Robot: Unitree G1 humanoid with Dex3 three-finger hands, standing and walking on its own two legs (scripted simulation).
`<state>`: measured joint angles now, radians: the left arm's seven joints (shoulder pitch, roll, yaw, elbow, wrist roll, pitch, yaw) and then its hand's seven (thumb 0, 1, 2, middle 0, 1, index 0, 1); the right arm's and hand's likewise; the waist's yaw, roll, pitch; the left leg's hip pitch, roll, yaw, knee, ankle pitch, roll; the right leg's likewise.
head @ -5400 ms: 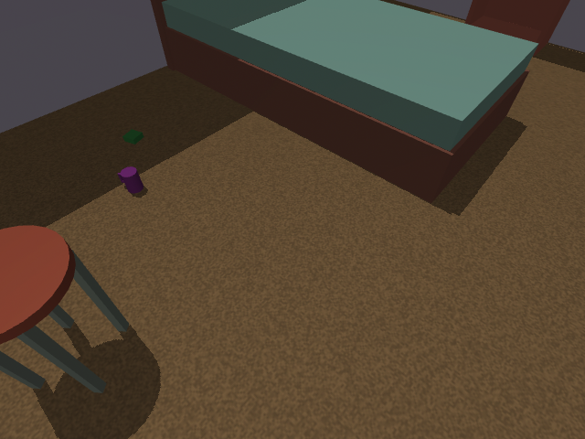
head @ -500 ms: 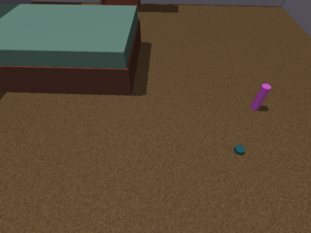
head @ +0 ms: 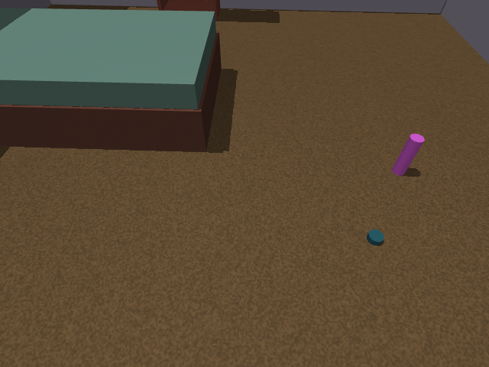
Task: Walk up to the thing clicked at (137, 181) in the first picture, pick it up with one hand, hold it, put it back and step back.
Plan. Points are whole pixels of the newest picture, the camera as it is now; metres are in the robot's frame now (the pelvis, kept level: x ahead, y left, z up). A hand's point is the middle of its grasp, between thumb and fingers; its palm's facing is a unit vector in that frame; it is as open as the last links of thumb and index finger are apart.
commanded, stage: stand
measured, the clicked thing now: out of the picture +0.45 +1.49 -0.73
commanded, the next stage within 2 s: walk up in 0.26 s
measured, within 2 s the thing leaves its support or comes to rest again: neither
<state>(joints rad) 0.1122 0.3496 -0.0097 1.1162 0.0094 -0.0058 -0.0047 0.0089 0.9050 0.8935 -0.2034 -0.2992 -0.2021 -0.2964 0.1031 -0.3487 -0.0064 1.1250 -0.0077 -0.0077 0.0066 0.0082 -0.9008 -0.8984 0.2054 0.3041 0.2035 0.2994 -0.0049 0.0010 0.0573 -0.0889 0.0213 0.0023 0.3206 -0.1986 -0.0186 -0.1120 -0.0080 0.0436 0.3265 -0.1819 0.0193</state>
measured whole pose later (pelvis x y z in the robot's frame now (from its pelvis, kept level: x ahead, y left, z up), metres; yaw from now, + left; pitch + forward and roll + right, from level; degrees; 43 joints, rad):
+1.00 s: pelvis +0.21 +0.00 -0.03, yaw +0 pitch -4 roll -1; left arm 0.31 0.41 0.04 0.88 0.00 -0.03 -0.03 0.01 0.90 0.89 -0.20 -0.30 -0.20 -0.30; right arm 0.20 -0.37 -0.07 0.81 -0.01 -0.06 0.07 0.01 -0.90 -0.90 0.21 0.30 0.20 0.30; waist 0.01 -0.03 0.14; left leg -0.36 0.02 0.06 0.64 -0.21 0.04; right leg -0.28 0.01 0.06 1.13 -0.47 -0.06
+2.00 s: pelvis +0.56 -0.06 -0.04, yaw +47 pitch -2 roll +1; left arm 0.24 0.38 0.01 0.69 -0.02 0.01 -0.01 0.01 0.90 0.89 -0.21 -0.30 -0.20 -0.30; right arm 0.22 -0.39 -0.04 0.60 -0.04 0.02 0.01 0.01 -0.90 -0.90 0.21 0.30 0.21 0.30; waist 0.00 0.01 0.18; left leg -0.41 -0.06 -0.08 0.73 -0.28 0.02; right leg -0.47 -0.08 0.02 0.89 -0.38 0.00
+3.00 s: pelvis +0.50 -0.08 -0.03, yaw +83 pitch -2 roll +2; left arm 0.30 0.41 0.04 0.87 0.03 0.00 -0.03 0.01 0.90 0.89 -0.21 -0.30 -0.21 -0.30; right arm 0.19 -0.41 -0.05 0.87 -0.01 -0.03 0.00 0.01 -0.90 -0.90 0.21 0.30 0.20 0.30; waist 0.06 -0.03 0.12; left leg -0.31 -0.05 0.00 0.65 -0.29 0.02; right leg -0.32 -0.14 -0.12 0.75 -0.38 0.01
